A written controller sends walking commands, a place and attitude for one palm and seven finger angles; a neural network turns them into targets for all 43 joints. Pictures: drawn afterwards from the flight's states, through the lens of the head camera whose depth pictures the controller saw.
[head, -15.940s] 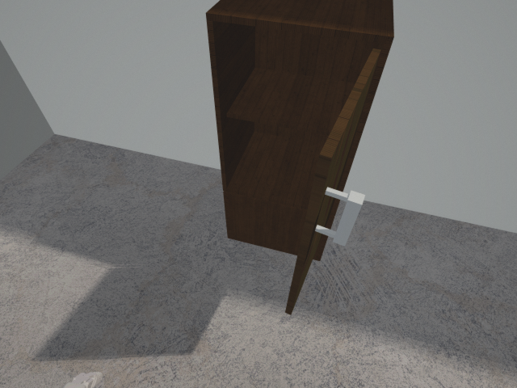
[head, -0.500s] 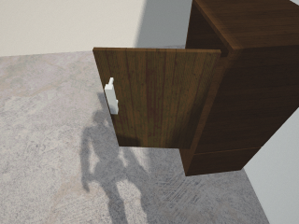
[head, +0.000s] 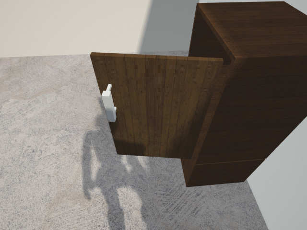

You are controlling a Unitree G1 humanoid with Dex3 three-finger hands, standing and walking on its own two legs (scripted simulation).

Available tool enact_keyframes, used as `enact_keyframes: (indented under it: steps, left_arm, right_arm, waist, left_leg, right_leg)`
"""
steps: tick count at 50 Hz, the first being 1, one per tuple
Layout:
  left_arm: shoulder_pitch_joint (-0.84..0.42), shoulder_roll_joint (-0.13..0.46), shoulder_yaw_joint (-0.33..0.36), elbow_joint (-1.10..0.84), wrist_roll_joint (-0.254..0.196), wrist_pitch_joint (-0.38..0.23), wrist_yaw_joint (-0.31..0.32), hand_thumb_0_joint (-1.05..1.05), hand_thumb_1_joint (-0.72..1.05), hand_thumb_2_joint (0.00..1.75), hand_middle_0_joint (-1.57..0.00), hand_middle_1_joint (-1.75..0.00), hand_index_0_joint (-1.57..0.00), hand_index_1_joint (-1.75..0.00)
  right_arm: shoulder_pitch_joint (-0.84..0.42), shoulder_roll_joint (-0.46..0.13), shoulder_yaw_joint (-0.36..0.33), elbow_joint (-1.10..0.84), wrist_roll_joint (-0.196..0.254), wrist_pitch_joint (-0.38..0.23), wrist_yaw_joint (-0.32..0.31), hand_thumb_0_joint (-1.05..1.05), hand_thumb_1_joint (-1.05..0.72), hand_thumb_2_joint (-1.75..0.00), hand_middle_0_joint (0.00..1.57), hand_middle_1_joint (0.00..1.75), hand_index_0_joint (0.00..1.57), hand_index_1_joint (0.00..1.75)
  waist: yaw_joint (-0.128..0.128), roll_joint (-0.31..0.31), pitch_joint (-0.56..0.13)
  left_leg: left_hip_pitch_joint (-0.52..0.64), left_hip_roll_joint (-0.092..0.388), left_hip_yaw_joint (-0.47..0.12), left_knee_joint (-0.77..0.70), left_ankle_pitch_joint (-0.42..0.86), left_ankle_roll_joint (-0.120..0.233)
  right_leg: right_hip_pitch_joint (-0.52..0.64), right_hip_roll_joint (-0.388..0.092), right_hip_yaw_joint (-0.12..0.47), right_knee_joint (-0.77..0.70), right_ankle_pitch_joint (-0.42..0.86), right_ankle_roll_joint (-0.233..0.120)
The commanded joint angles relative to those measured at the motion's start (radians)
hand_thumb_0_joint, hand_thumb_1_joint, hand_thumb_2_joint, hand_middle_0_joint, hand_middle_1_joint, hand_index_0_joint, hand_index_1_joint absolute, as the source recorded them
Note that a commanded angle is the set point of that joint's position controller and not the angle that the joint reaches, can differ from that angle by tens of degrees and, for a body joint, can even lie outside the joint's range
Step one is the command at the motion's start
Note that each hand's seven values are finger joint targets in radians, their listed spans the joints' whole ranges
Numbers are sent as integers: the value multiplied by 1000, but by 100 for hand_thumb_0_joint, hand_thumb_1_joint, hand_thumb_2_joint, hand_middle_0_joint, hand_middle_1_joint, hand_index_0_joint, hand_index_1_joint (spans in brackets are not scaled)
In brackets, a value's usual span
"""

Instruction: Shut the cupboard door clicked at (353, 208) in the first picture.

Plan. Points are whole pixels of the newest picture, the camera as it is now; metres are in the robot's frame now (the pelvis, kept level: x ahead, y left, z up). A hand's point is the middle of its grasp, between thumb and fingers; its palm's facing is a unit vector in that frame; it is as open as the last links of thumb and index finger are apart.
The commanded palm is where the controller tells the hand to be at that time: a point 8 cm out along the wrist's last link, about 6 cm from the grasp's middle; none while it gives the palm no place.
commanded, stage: shuffle to correct the standing spot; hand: left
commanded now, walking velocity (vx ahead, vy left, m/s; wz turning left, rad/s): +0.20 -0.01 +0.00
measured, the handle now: (110, 102) +0.51 +0.19 +0.01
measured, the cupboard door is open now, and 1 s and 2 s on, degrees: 81 81 81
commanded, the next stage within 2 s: come to a stop and stand still in 0.08 s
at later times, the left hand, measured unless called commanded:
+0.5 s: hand out of the picture +0.06 +0.18 -0.18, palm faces +0.02 -0.98 -0.20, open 7.3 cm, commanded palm none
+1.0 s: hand out of the picture +0.05 +0.22 -0.18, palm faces -0.02 -0.98 -0.21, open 7.4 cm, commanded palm none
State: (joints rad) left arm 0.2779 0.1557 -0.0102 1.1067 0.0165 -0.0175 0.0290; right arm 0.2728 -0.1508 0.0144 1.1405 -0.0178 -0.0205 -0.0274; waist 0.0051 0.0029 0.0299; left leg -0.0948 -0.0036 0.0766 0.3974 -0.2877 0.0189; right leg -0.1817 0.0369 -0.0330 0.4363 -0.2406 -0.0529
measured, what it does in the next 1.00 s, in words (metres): stands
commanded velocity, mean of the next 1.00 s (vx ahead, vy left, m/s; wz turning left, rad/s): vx -0.01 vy -0.01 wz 0.00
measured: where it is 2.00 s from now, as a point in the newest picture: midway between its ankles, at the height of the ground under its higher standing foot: outside the picture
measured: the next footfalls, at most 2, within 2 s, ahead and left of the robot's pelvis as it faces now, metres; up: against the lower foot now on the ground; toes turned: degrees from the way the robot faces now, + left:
none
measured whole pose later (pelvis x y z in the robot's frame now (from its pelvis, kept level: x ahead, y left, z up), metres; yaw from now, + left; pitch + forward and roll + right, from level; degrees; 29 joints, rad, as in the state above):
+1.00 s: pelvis +0.01 +0.04 +0.00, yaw -2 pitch -1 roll +0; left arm 0.26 0.18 -0.01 1.02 0.02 0.00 0.03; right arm 0.22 -0.17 0.00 0.99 -0.02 -0.01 -0.02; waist 0.01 0.00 0.02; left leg -0.20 -0.03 0.06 0.49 -0.28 0.06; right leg -0.20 0.00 -0.01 0.48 -0.27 0.00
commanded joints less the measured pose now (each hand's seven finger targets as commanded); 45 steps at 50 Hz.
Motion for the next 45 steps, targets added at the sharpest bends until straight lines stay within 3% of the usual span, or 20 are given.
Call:
enact_keyframes:
  steps: [1,6,9,10,12,13,15,17,19,21,26,30,31,32,33,35,37,39,42,45]
  left_arm:
    - [74,104,30,-33,1,-6,-7,0,90,90,-20,-30,-20,-30]
    - [126,125,54,-41,-1,-16,-8,0,90,90,-20,-30,-20,-30]
    - [114,114,62,-50,-1,-21,-7,0,90,90,-20,-30,-20,-30]
    - [93,96,55,-53,-2,-21,-9,0,90,90,-20,-30,-20,-30]
    - [63,42,38,-55,1,-24,-4,0,90,90,-20,-30,-20,-30]
    - [52,28,33,-57,0,-24,3,0,90,90,-20,-30,-20,-30]
    - [77,23,33,-37,-8,-12,10,0,90,90,-20,-30,-20,-30]
    - [160,52,39,-3,-13,-14,15,0,90,90,-20,-30,-20,-30]
    - [158,97,44,2,-13,-17,22,0,90,90,-20,-30,-20,-30]
    - [122,97,37,-17,-13,-10,23,0,90,90,-20,-30,-20,-30]
    - [65,71,36,-55,-10,2,23,0,90,90,-20,-30,-20,-30]
    - [66,85,38,-63,-10,-6,25,0,90,90,-20,-30,-20,-30]
    - [154,157,56,-24,1,-19,57,0,90,90,-20,-30,-20,-30]
    - [157,156,58,-71,5,-28,55,0,90,90,-20,-30,-20,-30]
    - [108,165,55,-91,8,-42,49,0,90,90,-20,-30,-20,-30]
    - [70,144,38,-123,11,-40,39,0,90,90,-20,-30,-20,-30]
    - [1,154,35,-140,-3,-30,35,0,90,90,-20,-30,-20,-30]
    - [-8,125,33,-149,-8,-16,29,0,90,90,-20,-30,-20,-30]
    - [7,111,22,-132,0,3,18,0,90,90,-20,-30,-20,-30]
    - [16,117,18,-125,1,2,9,0,90,90,-20,-30,-20,-30]
  right_arm:
    - [77,-90,-17,-29,-3,-7,1,0,-90,-90,20,30,20,30]
    - [100,-60,-17,-43,-3,-18,1,0,-90,-90,20,30,20,30]
    - [141,-44,-16,-30,1,-34,-5,0,-90,-90,20,30,20,30]
    - [165,-52,-15,-16,0,-40,-7,0,-90,-90,20,30,20,30]
    - [232,-99,-22,13,-2,-46,-26,0,-90,-90,20,30,20,30]
    - [241,-94,-19,19,1,-43,-35,0,-90,-90,20,30,20,30]
    - [188,-98,-13,-1,4,-28,-42,0,-90,-90,20,30,20,30]
    - [139,-89,-16,-32,14,-25,-50,0,-90,-90,20,30,20,30]
    - [126,-62,-24,-44,18,-13,-49,0,-90,-90,20,30,20,30]
    - [132,-41,-31,-39,18,-8,-44,0,-90,-90,20,30,20,30]
    - [125,-56,-33,-31,10,-10,-44,0,-90,-90,20,30,20,30]
    - [122,-70,-33,-36,5,-14,-43,0,-90,-90,20,30,20,30]
    - [-8,-160,-63,-121,31,1,-17,0,-90,-90,20,30,20,30]
    - [-8,-74,-50,-178,18,-2,-7,0,-90,-90,20,30,20,30]
    - [-19,-60,-53,-191,13,0,-5,0,-90,-90,20,30,20,30]
    - [-31,-41,-48,-208,17,0,3,0,-90,-90,20,30,20,30]
    - [55,-58,-49,-174,14,3,3,0,-90,-90,20,30,20,30]
    - [45,-120,-50,-177,3,-5,4,0,-90,-90,20,30,20,30]
    - [-20,-132,-38,-201,-1,-4,3,0,-90,-90,20,30,20,30]
    - [-18,-150,-36,-202,-2,-6,4,0,-90,-90,20,30,20,30]
  waist:
    - [5,-40,114]
    - [8,-102,93]
    - [-12,-22,73]
    - [-20,35,63]
    - [-38,202,24]
    - [-33,209,41]
    - [3,128,55]
    - [31,43,14]
    - [13,-39,3]
    - [-2,-44,-37]
    - [-4,-3,-28]
    - [-1,10,-101]
    - [42,-74,-90]
    - [31,-168,-97]
    - [21,-98,-152]
    - [-8,-40,-139]
    - [-55,-23,-139]
    - [-30,71,-37]
    - [-4,103,103]
    - [-5,44,86]
  left_leg:
    - [-153,74,-74,-20,-123,25]
    - [-211,32,-14,128,-88,11]
    - [-129,46,-19,56,-22,14]
    - [-63,78,-50,13,94,25]
    - [84,213,-160,-1,646,86]
    - [126,261,-184,15,961,119]
    - [121,253,-158,64,1140,103]
    - [28,154,-98,135,951,35]
    - [-92,101,-63,105,512,-7]
    - [-67,96,-58,38,392,-16]
    - [40,148,-90,-7,608,11]
    - [77,135,-83,23,697,11]
    - [-79,140,-10,295,476,-15]
    - [-254,41,-47,366,-49,-3]
    - [-318,44,-65,391,-166,0]
    - [-244,35,-55,293,-150,-8]
    - [-68,30,-53,95,54,-12]
    - [-90,131,-136,53,240,24]
    - [-201,133,-203,-48,55,48]
    - [-194,123,-203,-90,-60,44]
  right_leg:
    - [-41,-141,207,-114,-214,-50]
    - [13,-210,303,-154,-177,-115]
    - [-5,-189,243,-56,37,-123]
    - [-35,-141,166,19,136,-92]
    - [-122,-49,11,211,172,-28]
    - [-164,-39,-5,223,6,-11]
    - [-114,-54,-1,113,-66,-5]
    - [64,-104,66,30,460,-10]
    - [156,-198,119,74,897,-33]
    - [146,-207,117,90,893,-28]
    - [37,-141,94,54,500,-4]
    - [88,-148,98,61,624,-14]
    - [99,-191,108,-9,844,70]
    - [222,-263,236,36,1078,14]
    - [283,-333,242,48,1151,-64]
    - [175,-281,186,47,961,-117]
    - [50,-217,143,65,594,-73]
    - [-49,-132,103,37,228,-7]
    - [-72,-83,95,-3,-38,7]
    - [-58,-88,101,-22,-54,7]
